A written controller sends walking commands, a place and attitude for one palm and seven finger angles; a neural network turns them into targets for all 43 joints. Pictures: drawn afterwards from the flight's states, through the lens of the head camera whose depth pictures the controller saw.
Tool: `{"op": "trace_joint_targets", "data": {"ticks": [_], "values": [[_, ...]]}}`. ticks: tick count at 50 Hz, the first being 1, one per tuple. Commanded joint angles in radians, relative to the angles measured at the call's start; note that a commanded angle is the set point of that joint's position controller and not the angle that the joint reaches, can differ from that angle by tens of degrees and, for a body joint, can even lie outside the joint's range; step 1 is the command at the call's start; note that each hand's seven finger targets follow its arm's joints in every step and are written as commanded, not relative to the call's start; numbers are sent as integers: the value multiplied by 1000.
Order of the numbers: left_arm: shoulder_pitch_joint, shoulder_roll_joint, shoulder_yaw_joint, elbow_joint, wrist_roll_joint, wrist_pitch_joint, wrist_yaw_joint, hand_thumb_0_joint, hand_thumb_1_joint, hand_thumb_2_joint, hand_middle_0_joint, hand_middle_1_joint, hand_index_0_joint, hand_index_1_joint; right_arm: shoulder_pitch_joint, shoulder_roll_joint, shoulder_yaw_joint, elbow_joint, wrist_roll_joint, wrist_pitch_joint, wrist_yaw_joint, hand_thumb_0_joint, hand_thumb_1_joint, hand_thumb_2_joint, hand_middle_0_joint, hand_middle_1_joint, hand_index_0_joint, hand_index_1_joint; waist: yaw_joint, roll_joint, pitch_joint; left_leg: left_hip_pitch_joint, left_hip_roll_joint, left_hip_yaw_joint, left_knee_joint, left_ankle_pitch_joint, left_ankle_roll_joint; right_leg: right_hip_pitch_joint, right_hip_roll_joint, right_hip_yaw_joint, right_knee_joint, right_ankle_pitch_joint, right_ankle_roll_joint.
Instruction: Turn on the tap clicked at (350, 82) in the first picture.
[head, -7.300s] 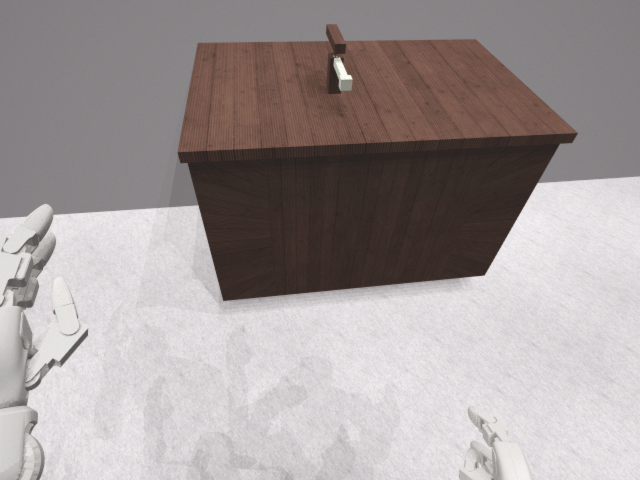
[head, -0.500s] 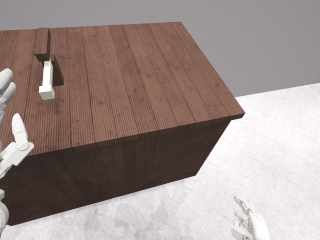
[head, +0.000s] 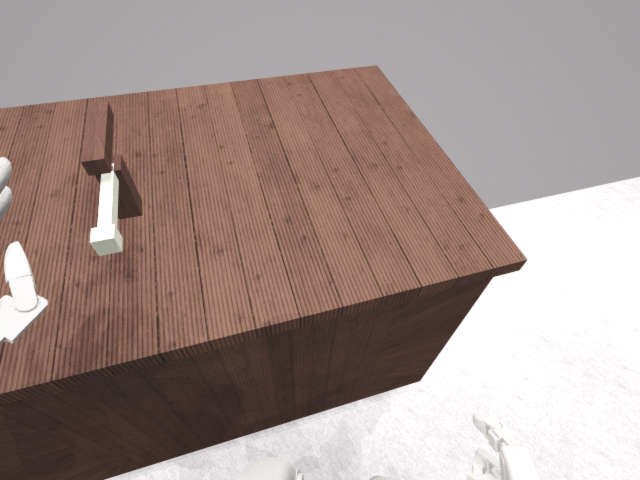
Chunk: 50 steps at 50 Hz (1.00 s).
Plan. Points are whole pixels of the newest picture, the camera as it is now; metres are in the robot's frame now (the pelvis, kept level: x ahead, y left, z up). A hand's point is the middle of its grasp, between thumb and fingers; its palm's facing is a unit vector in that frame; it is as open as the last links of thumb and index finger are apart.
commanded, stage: shuffle to correct the standing spot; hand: left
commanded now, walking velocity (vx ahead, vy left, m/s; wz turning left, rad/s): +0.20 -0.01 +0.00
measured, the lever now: (106, 240) +0.36 +0.31 +0.07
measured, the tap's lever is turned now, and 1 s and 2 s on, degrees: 0 0 0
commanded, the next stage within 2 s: come to a stop and stand still in 0.06 s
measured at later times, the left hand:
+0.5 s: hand (56, 239) +0.27 +0.27 +0.20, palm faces +0.41 -0.82 -0.40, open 7.4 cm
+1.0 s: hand (44, 230) +0.29 +0.30 +0.18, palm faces +0.33 -0.86 -0.39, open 7.4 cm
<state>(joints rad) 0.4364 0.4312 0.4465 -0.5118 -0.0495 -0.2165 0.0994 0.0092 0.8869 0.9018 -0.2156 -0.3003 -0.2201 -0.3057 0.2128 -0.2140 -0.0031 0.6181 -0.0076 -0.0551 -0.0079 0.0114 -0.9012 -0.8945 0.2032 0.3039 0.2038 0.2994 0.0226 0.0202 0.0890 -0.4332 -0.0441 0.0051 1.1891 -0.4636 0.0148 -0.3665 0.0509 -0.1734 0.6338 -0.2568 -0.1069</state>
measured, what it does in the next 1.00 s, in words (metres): steps on the spot: left foot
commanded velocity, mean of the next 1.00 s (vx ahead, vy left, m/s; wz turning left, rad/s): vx -0.04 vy -0.03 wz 0.00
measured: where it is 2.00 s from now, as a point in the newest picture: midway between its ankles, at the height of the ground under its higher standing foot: outside the picture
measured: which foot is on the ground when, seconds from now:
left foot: up 0.00-0.16, down 0.18-1.00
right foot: down 0.00-1.00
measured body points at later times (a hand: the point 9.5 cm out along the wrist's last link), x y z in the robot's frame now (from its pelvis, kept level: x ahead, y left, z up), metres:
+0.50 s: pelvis +0.06 +0.02 +0.02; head +0.07 +0.02 +0.47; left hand +0.24 +0.31 +0.22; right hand +0.24 -0.18 -0.06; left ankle +0.09 +0.16 -0.71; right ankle +0.08 -0.06 -0.71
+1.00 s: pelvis +0.06 +0.06 +0.03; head +0.07 +0.06 +0.48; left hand +0.27 +0.34 +0.21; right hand +0.23 -0.19 -0.05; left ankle +0.09 +0.16 -0.71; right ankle +0.08 -0.06 -0.71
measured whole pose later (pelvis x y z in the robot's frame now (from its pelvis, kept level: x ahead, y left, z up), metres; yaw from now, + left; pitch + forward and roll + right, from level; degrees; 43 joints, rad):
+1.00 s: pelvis +0.06 +0.06 +0.03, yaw -2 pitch -1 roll -1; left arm 0.41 0.36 0.34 -0.37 -0.06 -0.23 0.08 0.01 0.90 0.90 -0.20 -0.30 -0.21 -0.30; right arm 0.21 -0.24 -0.02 0.58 0.02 -0.15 -0.02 0.01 -0.90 -0.89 0.20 0.30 0.20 0.30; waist 0.01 0.02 0.03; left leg -0.24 0.01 0.09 0.45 -0.20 0.03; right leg -0.22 0.01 0.01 0.42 -0.20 0.01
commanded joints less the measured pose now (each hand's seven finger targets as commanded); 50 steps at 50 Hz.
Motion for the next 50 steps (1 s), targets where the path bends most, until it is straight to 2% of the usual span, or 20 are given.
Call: {"op": "trace_joint_targets", "data": {"ticks": [1,3,7,8,10,11,13,15,18,20,23,30,37,38,39,40,41,45,49,50], "values": [[-181,105,26,-210,15,-62,18,0,900,900,-200,-300,-200,-300,-97,-102,-32,-167,3,-58,7,0,-900,-900,200,300,200,300,-20,-43,-135,-78,133,-69,6,54,0,11,-377,502,-392,-136,-140],[-216,95,-16,-233,21,-55,29,0,900,900,-200,-300,-200,-300,-97,-85,-16,-159,-3,-69,-8,0,-900,-900,200,300,200,300,-21,-59,-128,128,109,36,-240,131,4,-137,-300,311,-415,-246,-92],[-202,114,-7,-293,19,-44,46,0,900,900,-200,-300,-200,-300,-88,-89,-27,-169,-11,-114,-43,0,-900,-900,200,300,200,300,-16,70,-155,345,23,123,-637,153,0,-87,-190,196,-218,-375,-31],[-187,124,16,-298,19,-51,50,0,900,900,-200,-300,-200,-300,-80,-97,-32,-178,-9,-118,-47,0,-900,-900,200,300,200,300,-15,147,-163,351,62,45,-704,95,18,-78,-149,188,-114,-364,-3],[-188,146,62,-318,20,-66,59,0,900,900,-200,-300,-200,-300,-104,-117,-42,-205,4,-118,-48,0,-900,-900,200,300,200,300,-14,378,-103,295,359,-444,-941,118,161,-160,-7,102,248,-287,77],[-193,153,72,-299,22,-73,54,0,900,900,-200,-300,-200,-300,-118,-86,-35,-200,-2,-117,-38,0,-900,-900,200,300,200,300,-9,241,-96,231,381,-459,-945,281,192,-124,-15,167,331,-254,73],[-154,156,99,-245,14,-60,40,0,900,900,-200,-300,-200,-300,-98,-95,-38,-194,-5,-109,-25,0,-900,-900,200,300,200,300,-10,169,-114,155,334,-303,-880,415,143,6,-52,180,205,-202,84],[-119,123,82,-227,14,-51,34,0,900,900,-200,-300,-200,-300,-100,-93,-29,-196,4,-119,-12,0,-900,-900,200,300,200,300,-4,210,-166,212,273,-136,-804,561,85,87,-41,138,-9,-89,93],[-44,113,58,-151,14,-31,21,0,900,900,-200,-300,-200,-300,-64,-97,-28,-202,14,-117,-3,0,-900,-900,200,300,200,300,-19,56,-209,155,214,-73,-715,468,17,289,-59,182,-256,216,92],[-49,78,15,-114,8,-12,22,0,900,900,-200,-300,-200,-300,-86,-89,-17,-199,12,-127,-5,0,-900,-900,200,300,200,300,-27,-6,-195,146,150,-17,-711,391,-27,271,-115,239,-244,390,69],[-50,59,-20,-96,-12,17,18,0,900,900,-200,-300,-200,-300,-66,-100,-31,-187,18,-120,-15,0,-900,-900,200,300,200,300,-25,-113,-187,235,112,-2,-662,355,-31,157,-162,304,-281,339,44],[-142,180,66,-287,-9,-4,51,0,900,900,-200,-300,-200,-300,-144,-84,-11,-187,14,-118,-54,0,-900,-900,200,300,200,300,1,28,-196,263,129,-25,-773,340,-14,160,-130,287,-293,147,79],[17,109,40,-183,-13,7,51,0,900,900,-200,-300,-200,-300,-114,-99,-30,-197,16,-110,-55,0,-900,-900,200,300,200,300,-2,25,-213,232,128,-31,-797,343,-11,227,-113,259,-303,198,86],[-1024,904,592,-418,125,-115,24,0,900,900,-200,-300,-200,-300,34,-152,-58,-149,-36,-156,-55,0,-900,-900,200,300,200,300,24,-93,-101,131,124,50,-647,395,7,125,-159,301,-402,338,180],[-428,296,217,208,30,-65,-18,0,900,900,-200,-300,-200,-300,-39,-39,-22,-107,1,-148,-53,0,-900,-900,200,300,200,300,5,-101,-286,203,25,29,-694,400,9,228,-195,303,-300,357,74],[-203,183,152,76,-14,-56,2,0,900,900,-200,-300,-200,-300,-74,-92,-57,-179,29,-136,-33,0,-900,-900,200,300,200,300,32,32,-253,267,77,22,-721,435,-10,235,-179,312,-261,435,73],[-163,114,68,174,-3,-53,-13,0,900,900,-200,-300,-200,-300,-2,-120,-67,-168,25,-142,-32,0,-900,-900,200,300,200,300,21,25,-281,268,96,50,-701,449,-14,239,-171,310,-241,440,75],[17,19,-75,-7,-29,-60,-20,0,900,900,-200,-300,-200,-300,-97,-108,-46,-186,49,-153,-1,0,-900,-900,200,300,200,300,31,32,-225,285,132,1,-787,432,10,199,-131,242,-253,227,115],[-52,134,11,-62,-10,-67,-3,0,900,900,-200,-300,-200,-300,-98,-116,-39,-208,33,-153,-23,0,-900,-900,200,300,200,300,24,-188,-125,206,119,-32,-819,209,6,132,-119,249,-345,-14,104],[-91,203,74,-119,-4,-72,9,0,900,900,-200,-300,-200,-300,-129,-114,-31,-206,36,-147,-30,0,-900,-900,200,300,200,300,22,-136,-108,222,114,-28,-829,190,4,97,-112,243,-353,-54,101]]}}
